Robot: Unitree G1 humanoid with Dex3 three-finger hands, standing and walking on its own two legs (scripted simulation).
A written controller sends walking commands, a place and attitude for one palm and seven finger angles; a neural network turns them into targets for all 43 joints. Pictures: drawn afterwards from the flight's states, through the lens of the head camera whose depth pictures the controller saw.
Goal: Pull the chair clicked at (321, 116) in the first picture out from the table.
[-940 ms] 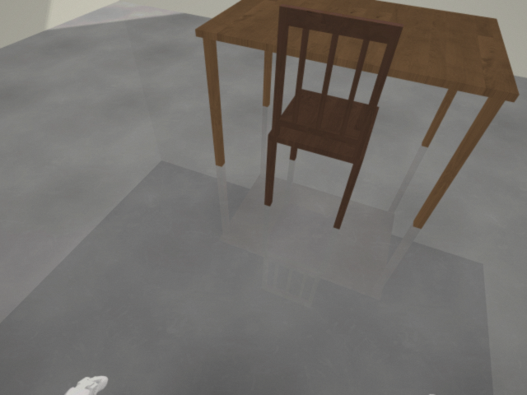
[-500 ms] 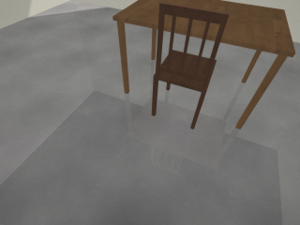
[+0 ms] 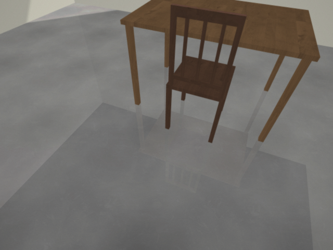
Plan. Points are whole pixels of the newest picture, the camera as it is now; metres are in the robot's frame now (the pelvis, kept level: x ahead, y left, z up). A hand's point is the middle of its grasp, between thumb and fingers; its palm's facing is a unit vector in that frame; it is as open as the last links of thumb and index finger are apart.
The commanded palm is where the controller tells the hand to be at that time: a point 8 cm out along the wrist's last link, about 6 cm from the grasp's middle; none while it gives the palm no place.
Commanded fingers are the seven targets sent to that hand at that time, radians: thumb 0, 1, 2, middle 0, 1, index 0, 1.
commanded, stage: look at it before walking up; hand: left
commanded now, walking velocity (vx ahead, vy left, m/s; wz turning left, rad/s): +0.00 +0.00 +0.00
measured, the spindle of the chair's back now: (200, 53) +1.12 -0.13 -0.07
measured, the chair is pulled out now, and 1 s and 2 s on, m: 0.00 0.00 0.00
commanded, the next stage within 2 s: walk to a spot facing it in 0.50 s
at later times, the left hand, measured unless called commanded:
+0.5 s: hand out of the picture +0.07 +0.24 -0.16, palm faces -0.03 -0.95 -0.32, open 7.4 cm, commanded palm none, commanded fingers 0.00 0.90 0.90 -0.20 -0.30 -0.20 -0.30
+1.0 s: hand out of the picture +0.07 +0.17 -0.19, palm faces -0.10 -0.98 -0.18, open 7.4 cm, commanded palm none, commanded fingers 0.00 0.90 0.90 -0.20 -0.30 -0.20 -0.30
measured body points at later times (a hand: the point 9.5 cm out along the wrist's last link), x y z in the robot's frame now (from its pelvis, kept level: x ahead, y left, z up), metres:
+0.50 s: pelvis +0.01 +0.00 +0.00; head +0.01 +0.00 +0.45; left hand +0.07 +0.29 -0.14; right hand +0.08 -0.30 -0.13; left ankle +0.00 +0.12 -0.74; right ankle +0.00 -0.12 -0.74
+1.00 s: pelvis +0.09 -0.01 -0.02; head +0.10 -0.02 +0.43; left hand +0.07 +0.22 -0.17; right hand +0.03 -0.24 -0.18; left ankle +0.00 +0.12 -0.74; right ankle +0.04 -0.11 -0.73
